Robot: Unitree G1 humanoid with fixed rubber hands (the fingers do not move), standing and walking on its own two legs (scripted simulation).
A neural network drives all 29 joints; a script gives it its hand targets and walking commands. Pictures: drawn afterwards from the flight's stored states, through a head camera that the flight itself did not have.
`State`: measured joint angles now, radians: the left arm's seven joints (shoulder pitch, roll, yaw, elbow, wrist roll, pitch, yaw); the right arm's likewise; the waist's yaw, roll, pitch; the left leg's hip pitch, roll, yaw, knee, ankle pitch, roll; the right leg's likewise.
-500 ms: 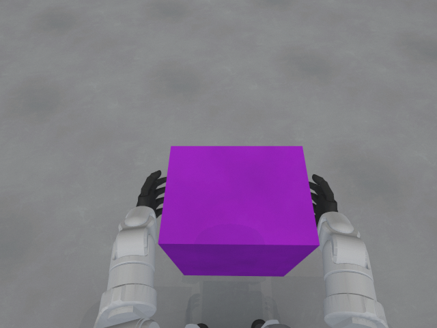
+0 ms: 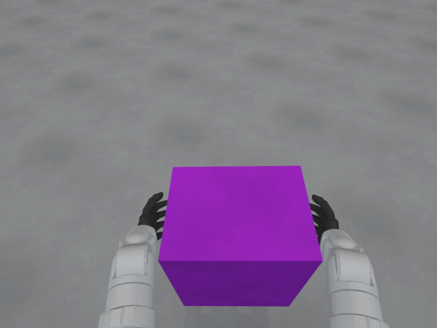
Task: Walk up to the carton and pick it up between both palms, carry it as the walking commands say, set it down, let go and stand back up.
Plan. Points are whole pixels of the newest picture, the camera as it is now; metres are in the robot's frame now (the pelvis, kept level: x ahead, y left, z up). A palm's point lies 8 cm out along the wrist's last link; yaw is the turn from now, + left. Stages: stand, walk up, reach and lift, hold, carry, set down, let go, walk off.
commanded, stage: reach and lift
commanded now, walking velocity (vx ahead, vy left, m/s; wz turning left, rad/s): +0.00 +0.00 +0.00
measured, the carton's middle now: (236, 243) +0.31 -0.01 -0.05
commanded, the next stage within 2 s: hold in 1.30 s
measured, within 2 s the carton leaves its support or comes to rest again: neither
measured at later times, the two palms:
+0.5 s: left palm (146, 235) +0.29 +0.15 +0.04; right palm (333, 235) +0.27 -0.18 +0.04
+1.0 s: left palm (140, 241) +0.28 +0.16 +0.04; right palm (328, 234) +0.27 -0.18 +0.04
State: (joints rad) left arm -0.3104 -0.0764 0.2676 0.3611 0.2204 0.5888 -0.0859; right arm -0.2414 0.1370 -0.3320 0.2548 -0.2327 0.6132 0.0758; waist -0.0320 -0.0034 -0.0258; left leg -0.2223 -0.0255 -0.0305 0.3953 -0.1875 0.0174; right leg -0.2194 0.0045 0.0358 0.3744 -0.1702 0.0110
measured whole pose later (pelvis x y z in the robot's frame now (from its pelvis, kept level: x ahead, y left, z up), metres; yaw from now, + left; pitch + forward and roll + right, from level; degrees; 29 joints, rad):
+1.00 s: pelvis +0.01 -0.01 +0.00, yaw +0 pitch -5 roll +0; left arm -0.17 -0.08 0.22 0.13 0.19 0.73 -0.08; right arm -0.15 0.12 -0.23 0.09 -0.19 0.74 0.06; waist 0.00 0.00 0.04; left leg -0.06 -0.02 -0.04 0.33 -0.18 0.01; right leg -0.06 0.01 0.03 0.33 -0.17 0.00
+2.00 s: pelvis +0.00 -0.01 +0.00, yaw +0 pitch -6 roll +0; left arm -0.13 -0.09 0.21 0.07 0.18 0.74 -0.07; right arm -0.12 0.11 -0.21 0.04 -0.17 0.75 0.06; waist -0.01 0.01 0.06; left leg -0.06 -0.01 -0.04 0.34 -0.18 0.00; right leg -0.06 0.02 0.03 0.34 -0.17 -0.01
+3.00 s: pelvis -0.02 -0.01 -0.03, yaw +3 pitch +3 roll +0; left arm -0.31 -0.03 0.16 0.02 0.08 0.95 0.05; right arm -0.29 0.01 -0.17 -0.01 -0.05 0.96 -0.04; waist -0.02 0.01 -0.08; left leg -0.45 -0.03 -0.05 0.71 -0.34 0.01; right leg -0.42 0.00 -0.01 0.68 -0.30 -0.01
